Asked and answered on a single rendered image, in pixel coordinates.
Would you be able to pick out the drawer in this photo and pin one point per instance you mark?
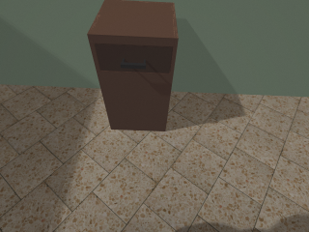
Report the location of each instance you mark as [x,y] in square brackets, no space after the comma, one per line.
[111,55]

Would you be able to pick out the handle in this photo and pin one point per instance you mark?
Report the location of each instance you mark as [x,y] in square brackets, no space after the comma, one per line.
[128,65]

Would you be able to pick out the cabinet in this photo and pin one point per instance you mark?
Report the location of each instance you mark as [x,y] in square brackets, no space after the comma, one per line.
[135,101]

